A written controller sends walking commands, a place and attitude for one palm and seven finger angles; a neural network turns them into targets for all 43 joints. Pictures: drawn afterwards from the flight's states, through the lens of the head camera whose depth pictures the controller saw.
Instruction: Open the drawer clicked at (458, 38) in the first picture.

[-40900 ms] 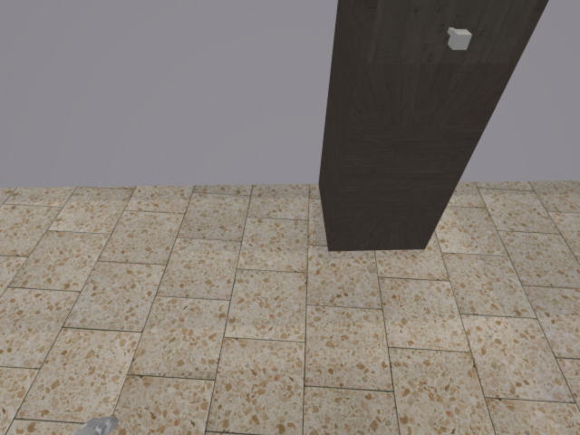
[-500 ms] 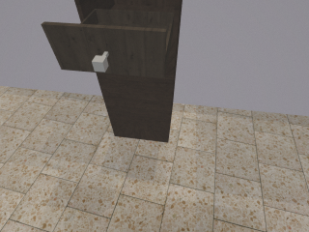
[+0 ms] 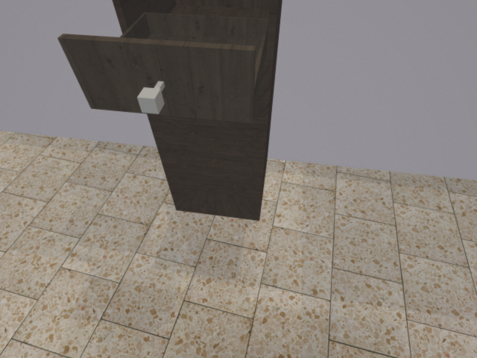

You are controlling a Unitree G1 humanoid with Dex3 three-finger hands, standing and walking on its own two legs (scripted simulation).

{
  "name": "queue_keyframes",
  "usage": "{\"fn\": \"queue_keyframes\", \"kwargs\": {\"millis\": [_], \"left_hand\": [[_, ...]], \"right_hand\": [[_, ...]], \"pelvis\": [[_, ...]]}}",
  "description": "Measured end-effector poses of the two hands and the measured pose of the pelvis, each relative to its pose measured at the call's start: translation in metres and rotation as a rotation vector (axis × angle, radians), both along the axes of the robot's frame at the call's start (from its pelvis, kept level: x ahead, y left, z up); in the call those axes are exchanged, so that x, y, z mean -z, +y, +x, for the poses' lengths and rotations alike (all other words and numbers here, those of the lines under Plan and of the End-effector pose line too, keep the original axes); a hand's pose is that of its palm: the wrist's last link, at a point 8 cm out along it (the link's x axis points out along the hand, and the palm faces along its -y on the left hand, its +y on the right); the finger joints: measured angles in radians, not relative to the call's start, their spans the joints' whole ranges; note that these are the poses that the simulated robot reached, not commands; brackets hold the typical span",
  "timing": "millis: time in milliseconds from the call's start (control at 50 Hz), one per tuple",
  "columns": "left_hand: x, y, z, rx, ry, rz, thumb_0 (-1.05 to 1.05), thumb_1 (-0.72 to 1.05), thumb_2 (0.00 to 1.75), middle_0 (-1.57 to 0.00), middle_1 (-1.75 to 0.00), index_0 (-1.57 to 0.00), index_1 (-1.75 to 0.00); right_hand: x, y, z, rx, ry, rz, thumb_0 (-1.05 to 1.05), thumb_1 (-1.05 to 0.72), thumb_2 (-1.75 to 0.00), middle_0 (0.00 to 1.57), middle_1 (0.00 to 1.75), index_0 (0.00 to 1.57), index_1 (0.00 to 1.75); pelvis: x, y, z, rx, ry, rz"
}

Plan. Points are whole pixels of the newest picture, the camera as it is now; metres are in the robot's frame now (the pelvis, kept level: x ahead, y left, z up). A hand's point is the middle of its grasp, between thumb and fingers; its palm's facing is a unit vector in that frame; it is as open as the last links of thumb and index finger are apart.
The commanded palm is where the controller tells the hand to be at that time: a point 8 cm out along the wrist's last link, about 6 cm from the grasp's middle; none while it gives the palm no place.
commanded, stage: look to check the result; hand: left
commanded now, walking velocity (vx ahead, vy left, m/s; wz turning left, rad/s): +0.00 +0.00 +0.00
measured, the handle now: (154, 95) +0.56 +0.20 +0.15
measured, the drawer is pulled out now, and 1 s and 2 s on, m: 0.28 0.28 0.28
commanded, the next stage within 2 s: stand and wait in 0.02 s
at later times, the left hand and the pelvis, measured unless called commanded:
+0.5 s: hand out of the picture +0.00 +0.17 -0.17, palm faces +0.02 -0.98 -0.21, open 7.3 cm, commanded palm none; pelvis +0.01 +0.00 +0.00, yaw +0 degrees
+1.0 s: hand out of the picture +0.01 +0.18 -0.17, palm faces +0.01 -0.98 -0.21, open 7.3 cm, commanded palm none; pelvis +0.01 +0.00 +0.00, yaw +0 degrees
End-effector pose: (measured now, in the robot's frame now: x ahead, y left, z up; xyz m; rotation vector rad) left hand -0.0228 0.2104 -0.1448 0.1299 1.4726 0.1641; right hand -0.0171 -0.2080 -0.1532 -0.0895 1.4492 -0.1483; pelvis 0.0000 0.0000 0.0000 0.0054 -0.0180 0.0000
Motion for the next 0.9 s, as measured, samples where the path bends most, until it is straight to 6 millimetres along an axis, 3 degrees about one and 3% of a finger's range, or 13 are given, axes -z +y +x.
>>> {"fn": "queue_keyframes", "kwargs": {"millis": [300, 900], "left_hand": [[-0.001, 0.004, 0.016, 0.013, -0.014, 0.011, 0.0, 0.91, 0.9, -0.2, -0.3, -0.2, -0.3], [-0.002, 0.016, 0.026, 0.025, -0.033, 0.022, 0.0, 0.91, 0.9, -0.2, -0.3, -0.2, -0.3]], "right_hand": [[-0.003, -0.009, 0.004, 0.004, 0.011, -0.019, 0.0, -0.91, -0.9, 0.2, 0.3, 0.2, 0.3], [-0.006, -0.014, 0.019, -0.008, -0.015, -0.041, 0.0, -0.91, -0.9, 0.2, 0.3, 0.2, 0.3]], "pelvis": [[-0.001, -0.003, 0.006, 0.003, 0.002, -0.001], [-0.002, 0.0, 0.008, 0.004, -0.001, -0.002]]}}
